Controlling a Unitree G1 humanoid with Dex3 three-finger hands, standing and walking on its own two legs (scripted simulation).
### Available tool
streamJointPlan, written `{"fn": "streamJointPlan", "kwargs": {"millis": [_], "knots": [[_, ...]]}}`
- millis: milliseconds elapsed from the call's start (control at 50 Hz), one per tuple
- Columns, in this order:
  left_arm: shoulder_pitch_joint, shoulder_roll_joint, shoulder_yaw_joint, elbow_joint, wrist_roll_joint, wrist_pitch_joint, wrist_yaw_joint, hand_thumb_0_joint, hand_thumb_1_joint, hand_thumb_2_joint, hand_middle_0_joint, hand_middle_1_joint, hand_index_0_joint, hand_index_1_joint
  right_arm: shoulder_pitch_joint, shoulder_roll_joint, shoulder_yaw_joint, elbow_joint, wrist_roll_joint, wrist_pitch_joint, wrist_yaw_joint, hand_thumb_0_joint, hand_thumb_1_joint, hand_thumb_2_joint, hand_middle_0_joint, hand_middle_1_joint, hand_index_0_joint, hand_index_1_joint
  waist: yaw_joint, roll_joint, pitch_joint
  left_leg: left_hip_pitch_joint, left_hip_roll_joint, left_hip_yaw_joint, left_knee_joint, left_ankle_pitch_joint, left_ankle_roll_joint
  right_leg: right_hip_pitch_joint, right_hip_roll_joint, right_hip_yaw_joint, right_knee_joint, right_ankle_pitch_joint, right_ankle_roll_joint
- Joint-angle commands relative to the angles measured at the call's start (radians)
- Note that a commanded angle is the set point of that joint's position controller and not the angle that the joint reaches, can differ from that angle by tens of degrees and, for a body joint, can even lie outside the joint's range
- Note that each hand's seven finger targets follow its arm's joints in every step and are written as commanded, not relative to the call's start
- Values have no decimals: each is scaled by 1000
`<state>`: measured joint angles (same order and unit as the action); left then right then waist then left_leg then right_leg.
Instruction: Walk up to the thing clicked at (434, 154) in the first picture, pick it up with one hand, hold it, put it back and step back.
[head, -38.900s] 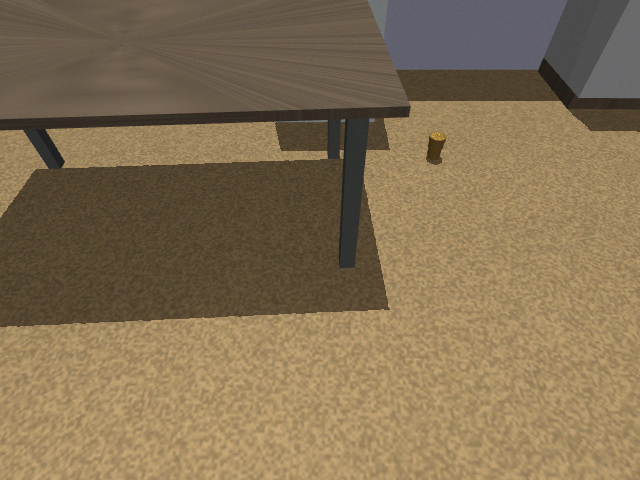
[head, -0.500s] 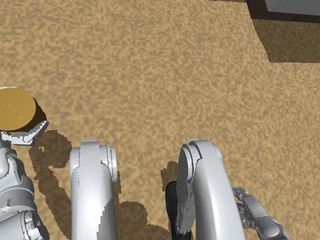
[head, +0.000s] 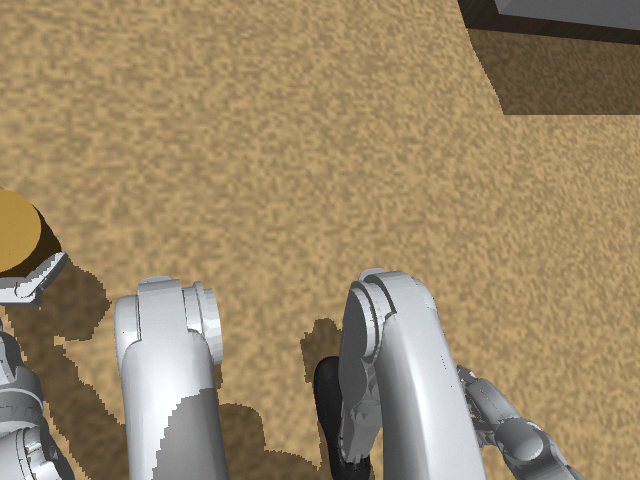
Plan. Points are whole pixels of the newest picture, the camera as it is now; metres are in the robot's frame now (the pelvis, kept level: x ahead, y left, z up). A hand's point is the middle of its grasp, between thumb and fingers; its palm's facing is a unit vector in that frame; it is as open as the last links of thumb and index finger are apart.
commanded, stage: lower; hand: left
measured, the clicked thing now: (14, 245) +0.36 +0.34 -0.12
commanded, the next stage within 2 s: loosen in 1.28 s
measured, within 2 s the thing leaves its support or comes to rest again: rests again in 1.64 s
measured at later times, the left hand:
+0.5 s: hand (28, 252) +0.37 +0.34 -0.16, palm faces +0.48 -0.88 -0.02, open 10.6 cm
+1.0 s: hand (39, 255) +0.37 +0.34 -0.19, palm faces +0.49 -0.87 -0.01, open 10.6 cm
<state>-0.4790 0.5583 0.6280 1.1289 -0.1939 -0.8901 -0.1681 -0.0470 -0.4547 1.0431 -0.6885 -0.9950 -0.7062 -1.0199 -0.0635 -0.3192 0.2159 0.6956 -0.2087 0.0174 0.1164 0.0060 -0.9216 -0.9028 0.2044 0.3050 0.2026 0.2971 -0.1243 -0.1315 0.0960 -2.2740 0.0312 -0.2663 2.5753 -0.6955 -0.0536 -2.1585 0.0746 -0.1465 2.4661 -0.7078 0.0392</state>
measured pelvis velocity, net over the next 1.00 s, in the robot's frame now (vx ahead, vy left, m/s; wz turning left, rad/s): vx -0.01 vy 0.02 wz -0.08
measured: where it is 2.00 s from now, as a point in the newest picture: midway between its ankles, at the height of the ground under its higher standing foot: (266, 457)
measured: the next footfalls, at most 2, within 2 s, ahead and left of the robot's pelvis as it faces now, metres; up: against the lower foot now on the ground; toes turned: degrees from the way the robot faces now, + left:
none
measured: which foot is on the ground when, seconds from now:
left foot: down 0.00-1.00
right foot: down 0.00-1.00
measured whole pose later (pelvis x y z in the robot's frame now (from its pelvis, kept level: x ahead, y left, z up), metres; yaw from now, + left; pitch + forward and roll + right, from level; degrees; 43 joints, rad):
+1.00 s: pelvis -0.01 +0.02 -0.02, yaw -4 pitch +12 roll -16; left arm -0.49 0.74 0.64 1.34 -0.17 -1.08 -0.04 -0.05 -0.46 1.04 -0.70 -0.98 -0.72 -1.00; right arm -0.17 -0.37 0.44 0.60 -0.33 0.00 0.15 0.00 -0.90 -0.90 0.21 0.31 0.20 0.30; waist -0.17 -0.26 0.27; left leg -2.23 0.02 -0.38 2.68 -0.70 -0.03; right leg -2.06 0.12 -0.23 2.47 -0.68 0.06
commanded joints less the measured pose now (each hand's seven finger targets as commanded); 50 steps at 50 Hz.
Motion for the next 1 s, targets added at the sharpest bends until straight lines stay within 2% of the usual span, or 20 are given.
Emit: {"fn": "streamJointPlan", "kwargs": {"millis": [0, 100, 120, 160, 180, 220, 300, 320, 420, 480, 540, 560, 620, 640, 660, 700, 800, 900, 940, 980], "knots": [[-182, 243, 27, -127, -16, -112, 7, 0, 39, 1163, -1215, -1353, -1245, -1342, 50, -290, -67, -55, -13, -12, -15, 0, -914, -905, 199, 300, 200, 300, -22, 305, -567, 380, 25, 106, -274, 90, 44, 278, 23, -94, -228, 159, -63], [-196, 326, 45, -124, 4, -163, 10, 0, 80, 1130, -1198, -1317, -1228, -1303, 13, -305, -35, -71, -37, -10, -14, 0, -918, -905, 200, 300, 200, 300, -28, 350, -579, 405, 33, 99, -254, 112, 40, 305, 28, -95, -213, 181, -61], [-185, 313, 50, -112, 0, -167, 12, 0, 62, 1142, -1191, -1322, -1220, -1309, 24, -308, -30, -64, -42, -10, -13, 0, -917, -905, 200, 300, 200, 300, -35, 356, -580, 423, 35, 96, -254, 125, 38, 316, 28, -99, -212, 195, -60], [-194, 343, 72, -121, -6, -183, 17, 0, 55, 1113, -1187, -1301, -1216, -1289, 6, -319, -21, -73, -49, -10, -13, 0, -926, -907, 200, 300, 200, 300, -34, 380, -573, 435, 38, 90, -257, 110, 34, 305, 29, -103, -205, 184, -62], [-203, 334, 66, -119, -9, -187, 19, 0, 63, 1120, -1184, -1299, -1211, -1288, 7, -324, -15, -67, -55, -10, -12, 0, -924, -907, 200, 300, 200, 300, -45, 400, -568, 452, 40, 85, -259, 130, 28, 304, 29, -110, -196, 199, -63], [-180, 357, 82, -91, -10, -190, 24, 0, 31, 1109, -1181, -1296, -1209, -1285, -3, -331, -3, -71, -61, -7, -12, 0, -929, -908, 200, 300, 200, 300, -39, 418, -562, 460, 41, 79, -259, 139, 23, 305, 30, -117, -191, 204, -63], [-188, 338, 46, -67, -2, -197, 18, 0, 48, 1130, -1198, -1312, -1225, -1302, -18, -345, 11, -76, -72, -6, -10, 0, -920, -906, 200, 300, 200, 300, -62, 431, -520, 456, 41, 70, -258, 127, 20, 294, 28, -131, -190, 207, -62], [-178, 363, 56, -56, 3, -200, 23, 0, 33, 1111, -1178, -1289, -1205, -1279, -21, -347, 15, -77, -73, -5, -10, 0, -919, -906, 200, 300, 200, 300, -60, 430, -510, 444, 42, 68, -259, 117, 21, 292, 29, -135, -186, 201, -64], [-157, 305, 24, -19, -15, -206, 26, 0, 69, 1150, -1214, -1331, -1243, -1320, -34, -358, 31, -88, -84, -11, -3, 0, -915, -905, 200, 300, 200, 300, -84, 381, -502, 444, 41, 55, -234, 145, 23, 326, 33, -145, -189, 236, -55], [-163, 335, 52, -1, -25, -218, 46, 0, 47, 1136, -1187, -1312, -1218, -1299, -40, -365, 42, -97, -85, -11, -3, 0, -908, -902, 200, 300, 200, 300, -78, 369, -493, 435, 41, 45, -235, 130, 24, 328, 36, -157, -192, 220, -52], [-175, 345, 32, 14, -11, -231, 54, 0, 64, 1149, -1183, -1314, -1212, -1302, -54, -366, 52, -98, -93, -10, -3, 0, -901, -901, 200, 300, 200, 300, -90, 367, -470, 428, 45, 43, -230, 119, 25, 321, 40, -160, -191, 216, -54], [-185, 375, 41, 1, -4, -237, 59, 0, 66, 1144, -1189, -1308, -1216, -1298, -54, -367, 58, -93, -96, -9, -4, 0, -906, -902, 200, 301, 200, 301, -86, 378, -462, 422, 46, 43, -228, 125, 25, 335, 40, -157, -189, 220, -53], [-195, 388, 36, 9, 9, -250, 70, 0, 78, 1151, -1193, -1307, -1219, -1298, -72, -369, 71, -108, -104, -10, -3, 0, -904, -902, 200, 300, 200, 300, -95, 390, -446, 427, 51, 39, -231, 119, 24, 325, 42, -163, -183, 215, -54], [-194, 414, 55, 5, 10, -255, 76, 0, 47, 1126, -1197, -1295, -1223, -1287, -66, -369, 74, -105, -108, -8, -3, 0, -910, -903, 200, 300, 200, 300, -89, 397, -460, 423, 49, 41, -224, 110, 25, 343, 45, -160, -187, 213, -54], [-197, 392, 44, 14, 10, -260, 79, 0, 83, 1139, -1187, -1297, -1214, -1287, -69, -372, 76, -107, -110, -7, -2, 0, -909, -903, 200, 300, 200, 300, -102, 400, -450, 431, 50, 35, -229, 111, 22, 334, 44, -167, -182, 213, -53], [-179, 412, 58, 25, 12, -264, 91, 0, 55, 1130, -1182, -1293, -1210, -1282, -74, -380, 83, -114, -115, -8, 0, 0, -907, -902, 200, 300, 200, 300, -96, 417, -456, 448, 51, 32, -235, 110, 19, 335, 46, -174, -179, 210, -55], [-180, 385, 22, 55, 27, -266, 102, 0, 96, 1143, -1191, -1299, -1217, -1290, -86, -390, 85, -118, -117, -9, 5, 0, -902, -901, 200, 300, 200, 300, -120, 417, -385, 424, 53, 18, -251, 53, 19, 294, 46, -192, -176, 175, -54], [-161, 361, 6, 50, 19, -276, 114, 0, 104, 1142, -1193, -1292, -1218, -1284, -94, -393, 93, -126, -120, -13, 9, 0, -898, -900, 200, 300, 200, 300, -117, 410, -400, 447, 54, 5, -242, 95, 16, 309, 50, -199, -167, 212, -51], [-159, 353, 12, 59, 9, -280, 127, 0, 138, 1161, -1186, -1294, -1210, -1287, -93, -390, 99, -130, -120, -15, 11, 0, -894, -900, 200, 300, 200, 300, -116, 380, -403, 437, 53, 3, -230, 114, 20, 327, 53, -201, -174, 226, -48], [-151, 376, 28, 56, 10, -285, 138, 0, 143, 1184, -1189, -1306, -1212, -1300, -90, -392, 102, -127, -123, -13, 10, 0, -888, -899, 200, 301, 200, 300, -108, 394, -410, 458, 55, -3, -236, 131, 18, 330, 55, -201, -170, 238, -49]]}}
